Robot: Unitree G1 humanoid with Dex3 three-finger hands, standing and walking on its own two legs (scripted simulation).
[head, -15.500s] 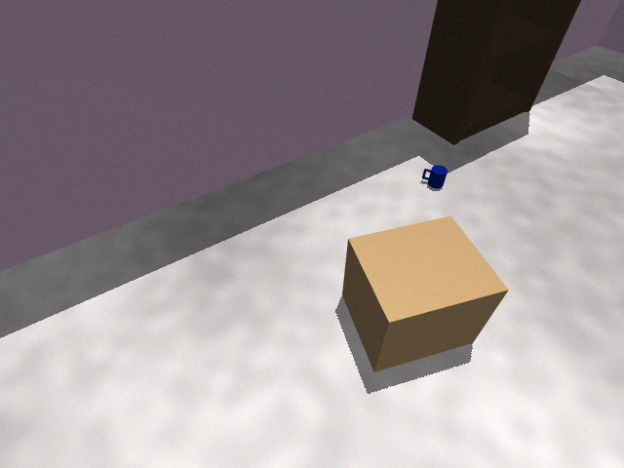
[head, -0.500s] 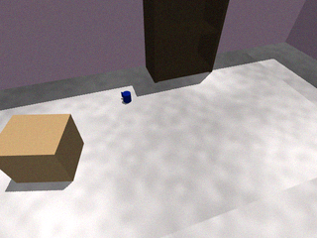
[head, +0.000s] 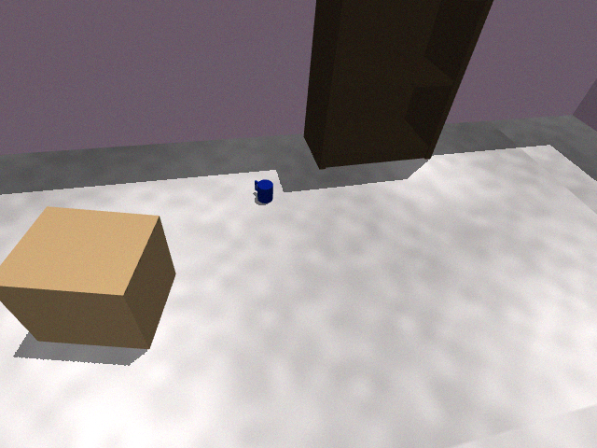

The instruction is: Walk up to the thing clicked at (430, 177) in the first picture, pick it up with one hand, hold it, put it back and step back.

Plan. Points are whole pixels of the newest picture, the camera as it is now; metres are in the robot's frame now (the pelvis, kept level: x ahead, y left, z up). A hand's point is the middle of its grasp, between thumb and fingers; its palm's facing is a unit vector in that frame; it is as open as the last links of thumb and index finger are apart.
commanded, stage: walk up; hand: left
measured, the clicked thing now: (262, 190) +1.45 +0.16 -0.71
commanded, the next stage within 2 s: none
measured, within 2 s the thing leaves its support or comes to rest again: neither
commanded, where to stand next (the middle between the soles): +1.07 -0.08 m, yaw -1 degrees
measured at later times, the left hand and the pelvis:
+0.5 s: hand (161, 332) +0.35 +0.25 -0.13, palm faces -0.13 -0.92 -0.36, open 7.4 cm; pelvis +0.23 -0.02 +0.00, yaw -3 degrees
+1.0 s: hand (185, 266) +0.52 +0.25 -0.16, palm faces -0.03 -0.94 -0.35, open 7.4 cm; pelvis +0.48 -0.03 +0.00, yaw -2 degrees
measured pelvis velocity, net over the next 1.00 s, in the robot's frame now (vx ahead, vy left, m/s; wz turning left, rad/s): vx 0.48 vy -0.03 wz -0.04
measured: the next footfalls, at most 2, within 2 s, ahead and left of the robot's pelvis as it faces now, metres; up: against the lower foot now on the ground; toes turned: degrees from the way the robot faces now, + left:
right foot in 0.50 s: +0.39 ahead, -0.15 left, +0.00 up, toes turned -7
left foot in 0.94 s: +0.64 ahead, +0.08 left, +0.00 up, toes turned +3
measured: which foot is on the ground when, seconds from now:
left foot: down 0.00-0.54, up 0.56-0.92, down 0.94-1.00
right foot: up 0.00-0.48, down 0.50-0.98, up 1.00-1.00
